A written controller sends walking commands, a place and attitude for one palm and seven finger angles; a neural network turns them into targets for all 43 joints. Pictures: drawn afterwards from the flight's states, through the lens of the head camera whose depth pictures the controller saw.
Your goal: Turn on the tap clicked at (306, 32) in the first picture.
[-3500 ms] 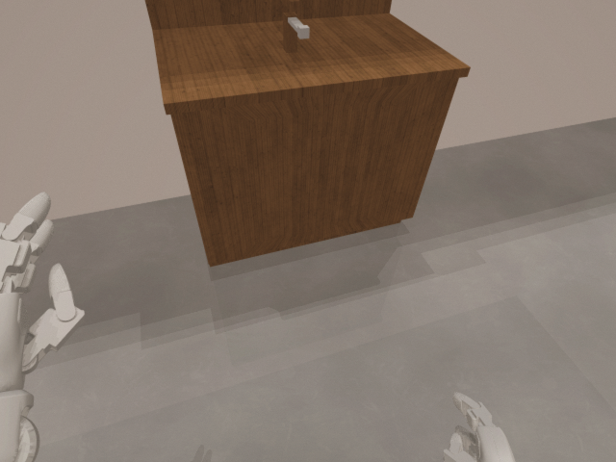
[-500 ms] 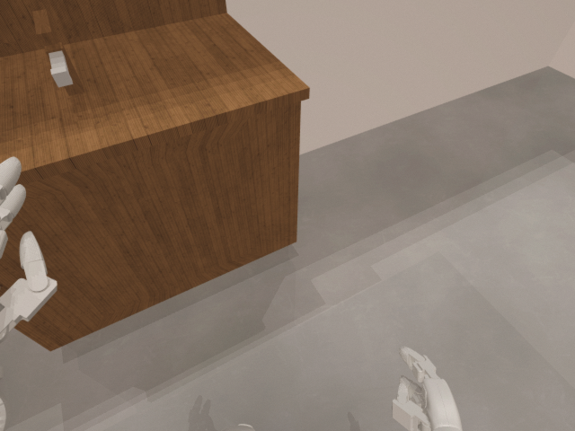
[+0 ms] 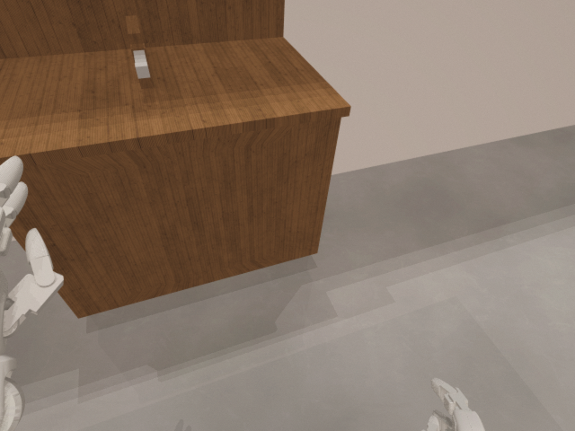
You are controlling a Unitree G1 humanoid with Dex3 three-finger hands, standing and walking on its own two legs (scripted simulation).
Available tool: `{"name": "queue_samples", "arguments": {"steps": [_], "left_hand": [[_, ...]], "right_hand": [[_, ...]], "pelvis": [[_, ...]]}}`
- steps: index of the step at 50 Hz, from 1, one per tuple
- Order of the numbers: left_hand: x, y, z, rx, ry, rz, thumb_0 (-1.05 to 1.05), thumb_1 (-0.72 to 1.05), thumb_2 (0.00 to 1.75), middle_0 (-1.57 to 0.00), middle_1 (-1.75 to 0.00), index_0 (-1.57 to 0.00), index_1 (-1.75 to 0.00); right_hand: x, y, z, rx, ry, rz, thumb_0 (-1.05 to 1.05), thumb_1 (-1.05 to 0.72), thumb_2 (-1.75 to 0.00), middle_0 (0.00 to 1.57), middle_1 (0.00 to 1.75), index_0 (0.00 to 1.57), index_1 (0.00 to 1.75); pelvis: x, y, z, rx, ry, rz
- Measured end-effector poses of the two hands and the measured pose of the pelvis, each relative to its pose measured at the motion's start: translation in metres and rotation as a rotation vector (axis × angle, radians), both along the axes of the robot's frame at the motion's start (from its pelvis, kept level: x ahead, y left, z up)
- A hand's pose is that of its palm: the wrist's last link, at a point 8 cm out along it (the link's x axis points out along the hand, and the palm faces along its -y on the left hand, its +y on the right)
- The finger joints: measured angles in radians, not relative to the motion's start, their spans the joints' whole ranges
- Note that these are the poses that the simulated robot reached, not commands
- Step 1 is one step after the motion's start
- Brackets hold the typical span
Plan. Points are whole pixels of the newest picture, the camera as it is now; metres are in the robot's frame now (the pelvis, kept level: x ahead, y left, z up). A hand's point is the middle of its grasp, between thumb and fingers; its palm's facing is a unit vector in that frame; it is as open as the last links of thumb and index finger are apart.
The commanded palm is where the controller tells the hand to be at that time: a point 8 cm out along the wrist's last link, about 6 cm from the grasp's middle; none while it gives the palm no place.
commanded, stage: take the last steps up to it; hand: left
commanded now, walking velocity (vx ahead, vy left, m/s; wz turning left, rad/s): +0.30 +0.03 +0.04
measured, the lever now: (142, 70) +0.85 +0.39 +0.11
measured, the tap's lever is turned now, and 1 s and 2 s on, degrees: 0 0 0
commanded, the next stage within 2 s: none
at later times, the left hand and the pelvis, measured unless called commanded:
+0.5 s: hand (75, 269) +0.22 +0.23 +0.19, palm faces +0.46 -0.80 -0.39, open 7.5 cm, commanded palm +0.18 +0.27 +0.18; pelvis +0.03 -0.01 +0.00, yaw +2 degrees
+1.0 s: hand (126, 209) +0.32 +0.22 +0.17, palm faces +0.46 -0.79 -0.41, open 7.5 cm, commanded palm +0.26 +0.26 +0.18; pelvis +0.11 -0.02 +0.00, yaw +3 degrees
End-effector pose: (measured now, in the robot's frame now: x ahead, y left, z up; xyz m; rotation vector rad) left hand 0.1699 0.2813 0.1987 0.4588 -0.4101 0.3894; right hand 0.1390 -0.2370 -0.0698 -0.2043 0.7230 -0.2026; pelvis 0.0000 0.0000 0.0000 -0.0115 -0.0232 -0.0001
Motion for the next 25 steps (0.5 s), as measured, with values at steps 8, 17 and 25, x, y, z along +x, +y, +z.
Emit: {"name": "queue_samples", "arguments": {"steps": [8, 17, 25], "left_hand": [[-0.016, -0.014, 0.001, 0.035, 0.063, 0.040, 0.01, 0.89, 0.90, -0.21, -0.30, -0.20, -0.30], [-0.005, -0.031, -0.004, 0.007, 0.092, 0.048, 0.01, 0.88, 0.90, -0.22, -0.30, -0.21, -0.30], [0.012, -0.012, 0.001, 0.020, 0.060, 0.040, 0.01, 0.88, 0.90, -0.22, -0.30, -0.21, -0.30]], "right_hand": [[-0.004, 0.027, -0.022, 0.115, 0.034, 0.080, 0.01, -0.91, -0.90, 0.20, 0.30, 0.20, 0.30], [0.007, -0.009, -0.028, 0.062, 0.111, 0.091, 0.01, -0.91, -0.90, 0.20, 0.30, 0.20, 0.30], [0.034, -0.032, -0.002, -0.070, 0.064, 0.040, 0.01, -0.91, -0.90, 0.20, 0.30, 0.20, 0.30]], "pelvis": [[-0.003, -0.014, 0.001, -0.003, 0.003, 0.013], [0.003, -0.027, 0.003, 0.030, 0.002, 0.039], [0.027, -0.012, 0.004, 0.031, 0.007, 0.040]]}}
